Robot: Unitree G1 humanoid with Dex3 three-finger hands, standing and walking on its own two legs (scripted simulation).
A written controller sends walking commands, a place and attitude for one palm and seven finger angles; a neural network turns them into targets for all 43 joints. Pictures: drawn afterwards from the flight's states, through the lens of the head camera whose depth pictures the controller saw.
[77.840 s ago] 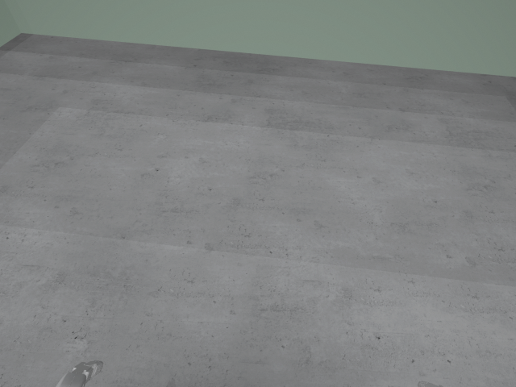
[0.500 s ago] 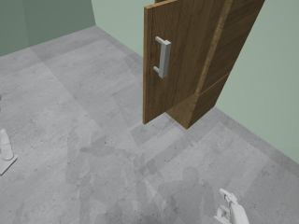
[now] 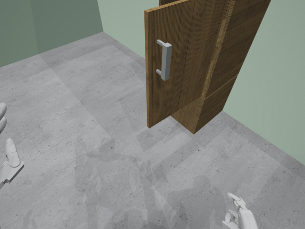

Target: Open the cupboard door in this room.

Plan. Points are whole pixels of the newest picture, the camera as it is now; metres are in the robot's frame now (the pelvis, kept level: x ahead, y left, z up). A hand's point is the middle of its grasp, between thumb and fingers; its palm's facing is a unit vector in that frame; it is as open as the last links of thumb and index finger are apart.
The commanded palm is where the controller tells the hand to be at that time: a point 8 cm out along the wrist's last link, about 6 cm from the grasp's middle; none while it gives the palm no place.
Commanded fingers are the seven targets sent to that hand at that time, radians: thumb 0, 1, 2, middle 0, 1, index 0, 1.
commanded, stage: let the arm hang, fingers relaxed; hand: left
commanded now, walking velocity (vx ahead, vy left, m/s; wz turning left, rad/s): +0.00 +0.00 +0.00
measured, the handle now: (162, 60) +0.66 +0.01 +0.08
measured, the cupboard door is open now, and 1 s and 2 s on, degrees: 86 86 86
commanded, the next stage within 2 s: look to check the result in 1.12 s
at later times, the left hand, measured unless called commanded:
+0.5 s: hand out of the picture +0.02 +0.18 -0.17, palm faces +0.03 -0.97 -0.22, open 7.1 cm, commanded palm none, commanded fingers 0.00 0.90 0.90 -0.20 -0.30 -0.20 -0.30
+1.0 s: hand out of the picture +0.04 +0.16 -0.17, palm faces +0.04 -0.98 -0.21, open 7.3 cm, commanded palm none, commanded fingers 0.00 0.90 0.90 -0.20 -0.30 -0.20 -0.30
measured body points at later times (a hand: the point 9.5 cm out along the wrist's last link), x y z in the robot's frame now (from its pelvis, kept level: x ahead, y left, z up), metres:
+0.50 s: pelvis -0.01 -0.02 +0.00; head +0.02 -0.01 +0.45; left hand +0.02 +0.23 -0.16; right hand -0.01 -0.27 -0.15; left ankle -0.01 +0.10 -0.74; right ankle +0.05 -0.11 -0.74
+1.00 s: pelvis +0.01 -0.02 +0.00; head +0.03 -0.03 +0.45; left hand +0.04 +0.21 -0.15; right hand +0.02 -0.24 -0.16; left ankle -0.01 +0.10 -0.74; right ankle +0.05 -0.11 -0.74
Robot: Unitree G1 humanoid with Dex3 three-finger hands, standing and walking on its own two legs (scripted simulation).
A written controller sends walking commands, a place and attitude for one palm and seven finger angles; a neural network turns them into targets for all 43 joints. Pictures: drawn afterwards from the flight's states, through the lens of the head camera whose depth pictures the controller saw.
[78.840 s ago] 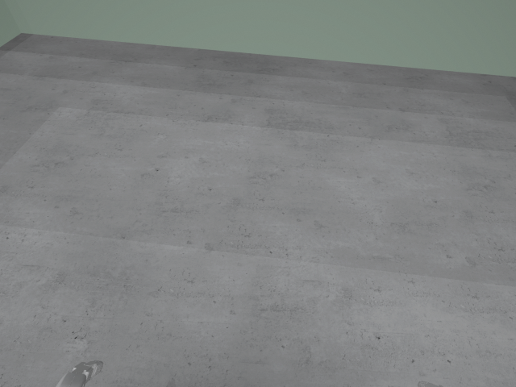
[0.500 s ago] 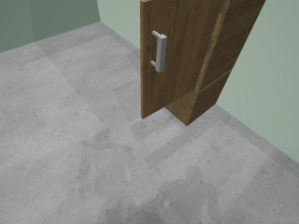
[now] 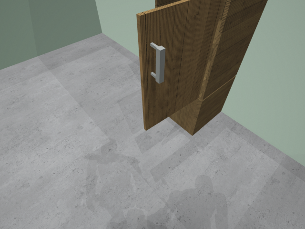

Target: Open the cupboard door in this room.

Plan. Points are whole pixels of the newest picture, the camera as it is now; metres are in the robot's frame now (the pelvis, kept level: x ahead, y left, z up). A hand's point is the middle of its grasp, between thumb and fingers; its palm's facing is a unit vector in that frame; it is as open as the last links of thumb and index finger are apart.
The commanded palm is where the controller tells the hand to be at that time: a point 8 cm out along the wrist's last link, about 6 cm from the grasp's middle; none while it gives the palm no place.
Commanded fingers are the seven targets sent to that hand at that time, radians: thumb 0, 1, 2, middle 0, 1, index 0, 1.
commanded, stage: let the arm hang, fingers relaxed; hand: left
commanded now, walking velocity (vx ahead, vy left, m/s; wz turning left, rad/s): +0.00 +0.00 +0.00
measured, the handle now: (156, 63) +0.65 +0.02 +0.08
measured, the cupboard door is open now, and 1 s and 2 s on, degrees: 86 86 86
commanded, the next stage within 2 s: look to check the result in 0.12 s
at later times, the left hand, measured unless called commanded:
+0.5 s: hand out of the picture +0.04 +0.19 -0.17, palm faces +0.03 -0.97 -0.24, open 7.3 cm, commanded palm none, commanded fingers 0.00 0.90 0.90 -0.20 -0.30 -0.20 -0.30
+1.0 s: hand out of the picture +0.07 +0.20 -0.17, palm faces +0.01 -0.97 -0.26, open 7.3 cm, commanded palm none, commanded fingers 0.00 0.90 0.90 -0.20 -0.30 -0.20 -0.30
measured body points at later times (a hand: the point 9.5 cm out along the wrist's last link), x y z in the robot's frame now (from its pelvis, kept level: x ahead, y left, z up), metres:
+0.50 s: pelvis +0.02 +0.00 +0.00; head +0.04 -0.01 +0.45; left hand +0.04 +0.24 -0.15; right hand +0.04 -0.24 -0.16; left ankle -0.02 +0.12 -0.74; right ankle +0.03 -0.09 -0.74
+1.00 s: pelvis +0.02 +0.00 +0.00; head +0.04 -0.01 +0.45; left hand +0.07 +0.25 -0.15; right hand +0.05 -0.25 -0.16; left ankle -0.02 +0.12 -0.74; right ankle +0.03 -0.09 -0.74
